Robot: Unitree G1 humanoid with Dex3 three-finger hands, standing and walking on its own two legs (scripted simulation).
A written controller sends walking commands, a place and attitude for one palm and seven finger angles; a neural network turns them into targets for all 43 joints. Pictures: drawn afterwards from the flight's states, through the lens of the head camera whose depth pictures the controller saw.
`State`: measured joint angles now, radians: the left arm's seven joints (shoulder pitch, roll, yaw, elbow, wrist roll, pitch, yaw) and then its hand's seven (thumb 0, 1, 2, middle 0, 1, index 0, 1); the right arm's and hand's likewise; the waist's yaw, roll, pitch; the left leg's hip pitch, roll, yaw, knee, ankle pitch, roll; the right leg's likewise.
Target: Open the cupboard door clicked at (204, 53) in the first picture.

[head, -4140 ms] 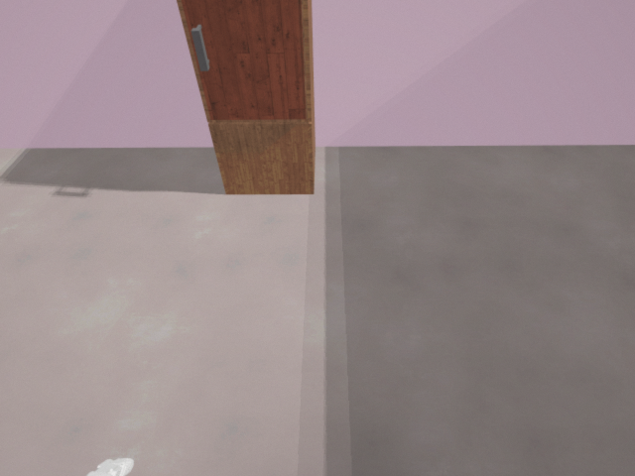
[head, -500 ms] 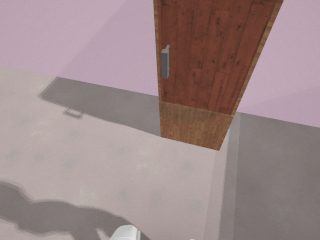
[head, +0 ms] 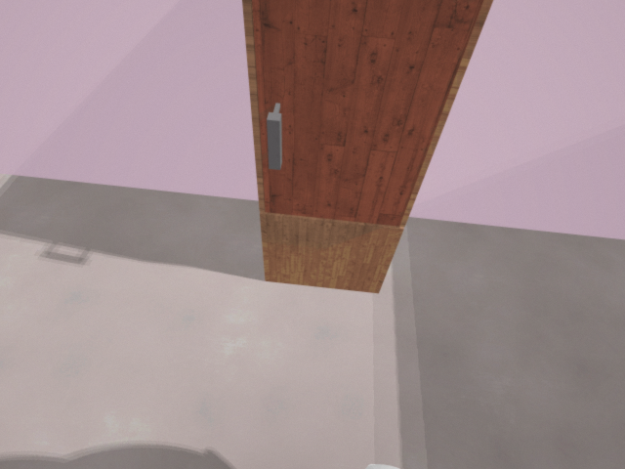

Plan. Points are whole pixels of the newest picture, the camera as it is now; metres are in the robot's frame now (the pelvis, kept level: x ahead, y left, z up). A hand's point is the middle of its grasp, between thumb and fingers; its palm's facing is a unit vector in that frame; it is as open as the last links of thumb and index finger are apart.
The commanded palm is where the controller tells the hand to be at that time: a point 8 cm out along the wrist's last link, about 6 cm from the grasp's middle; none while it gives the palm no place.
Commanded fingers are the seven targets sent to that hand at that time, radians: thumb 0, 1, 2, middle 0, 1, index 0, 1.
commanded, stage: take the last steps up to it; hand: left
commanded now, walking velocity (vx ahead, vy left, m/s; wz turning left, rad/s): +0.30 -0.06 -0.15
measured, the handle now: (276, 136) +0.77 +0.14 -0.06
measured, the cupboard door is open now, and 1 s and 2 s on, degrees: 0 0 0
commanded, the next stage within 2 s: come to a stop and stand still in 0.74 s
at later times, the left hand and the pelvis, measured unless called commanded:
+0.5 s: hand out of the picture +0.06 +0.13 -0.18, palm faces -0.01 -0.98 -0.20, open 7.3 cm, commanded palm none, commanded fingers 0.00 0.90 0.90 -0.20 -0.30 -0.20 -0.30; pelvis +0.09 -0.04 -0.01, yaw -3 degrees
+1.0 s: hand (242, 386) +0.26 +0.13 -0.17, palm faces -0.03 -0.97 -0.26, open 7.3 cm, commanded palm none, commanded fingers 0.00 0.90 0.90 -0.20 -0.30 -0.20 -0.30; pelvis +0.22 -0.06 -0.01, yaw -4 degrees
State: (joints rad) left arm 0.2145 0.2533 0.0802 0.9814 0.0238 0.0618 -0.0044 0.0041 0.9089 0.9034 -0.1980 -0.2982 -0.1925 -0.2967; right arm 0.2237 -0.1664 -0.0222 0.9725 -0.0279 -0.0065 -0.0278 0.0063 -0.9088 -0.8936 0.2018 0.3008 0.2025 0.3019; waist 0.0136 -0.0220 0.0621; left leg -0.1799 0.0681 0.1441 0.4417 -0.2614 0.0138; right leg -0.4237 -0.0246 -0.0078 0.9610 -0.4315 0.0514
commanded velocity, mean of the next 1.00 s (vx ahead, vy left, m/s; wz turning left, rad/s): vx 0.15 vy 0.00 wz -0.02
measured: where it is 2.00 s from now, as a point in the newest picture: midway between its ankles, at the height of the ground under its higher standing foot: outside the picture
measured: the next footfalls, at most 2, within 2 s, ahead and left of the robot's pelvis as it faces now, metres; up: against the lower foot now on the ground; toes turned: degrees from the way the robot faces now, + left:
right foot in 0.18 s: +0.02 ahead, -0.14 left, +0.00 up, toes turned -8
left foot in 0.60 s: +0.26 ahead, +0.08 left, +0.00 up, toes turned +6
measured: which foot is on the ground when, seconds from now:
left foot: down 0.00-0.18, up 0.20-0.58, down 0.60-1.00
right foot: up 0.00-0.16, down 0.18-0.60, up 0.62-0.94, down 0.96-1.00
